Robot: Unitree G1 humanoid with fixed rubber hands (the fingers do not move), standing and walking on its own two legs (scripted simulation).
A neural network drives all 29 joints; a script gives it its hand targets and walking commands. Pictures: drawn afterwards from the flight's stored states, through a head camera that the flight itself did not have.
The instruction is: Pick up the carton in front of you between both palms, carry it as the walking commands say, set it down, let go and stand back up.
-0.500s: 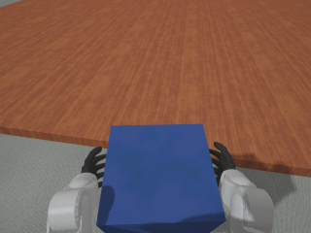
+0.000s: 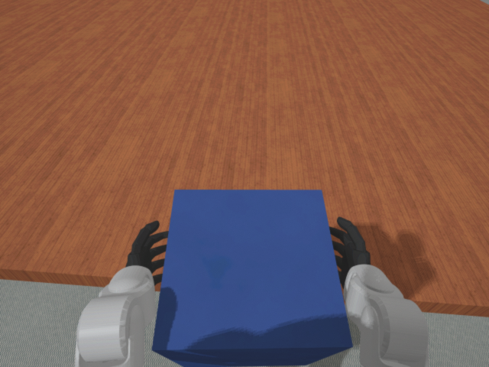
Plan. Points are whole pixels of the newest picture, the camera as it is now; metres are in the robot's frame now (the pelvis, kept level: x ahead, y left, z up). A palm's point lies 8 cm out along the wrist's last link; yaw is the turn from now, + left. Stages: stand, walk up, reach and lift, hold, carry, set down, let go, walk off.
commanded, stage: carry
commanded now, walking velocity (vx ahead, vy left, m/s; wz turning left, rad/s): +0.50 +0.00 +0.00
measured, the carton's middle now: (247, 286) +0.26 -0.01 +0.03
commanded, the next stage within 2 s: none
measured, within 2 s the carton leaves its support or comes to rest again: neither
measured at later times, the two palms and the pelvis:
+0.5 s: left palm (162, 96) +0.69 +0.17 +0.12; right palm (290, 93) +0.70 -0.13 +0.14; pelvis +0.32 +0.01 -0.03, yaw +1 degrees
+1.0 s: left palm (160, 42) +1.05 +0.24 +0.11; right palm (252, 35) +1.10 -0.06 +0.13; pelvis +0.72 +0.03 +0.01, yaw +3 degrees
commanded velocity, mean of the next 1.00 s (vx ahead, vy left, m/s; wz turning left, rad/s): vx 0.50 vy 0.00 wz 0.00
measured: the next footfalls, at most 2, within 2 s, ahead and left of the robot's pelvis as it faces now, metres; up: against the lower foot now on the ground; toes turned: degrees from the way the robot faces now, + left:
right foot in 0.12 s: +0.26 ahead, -0.13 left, +0.00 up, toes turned -9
left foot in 0.48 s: +0.44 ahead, +0.09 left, +0.00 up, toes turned +8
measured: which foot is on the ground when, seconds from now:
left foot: down 0.00-0.14, up 0.16-0.46, down 0.48-0.92, up 0.94-1.00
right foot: up 0.00-0.10, down 0.12-0.50, up 0.52-0.90, down 0.92-1.00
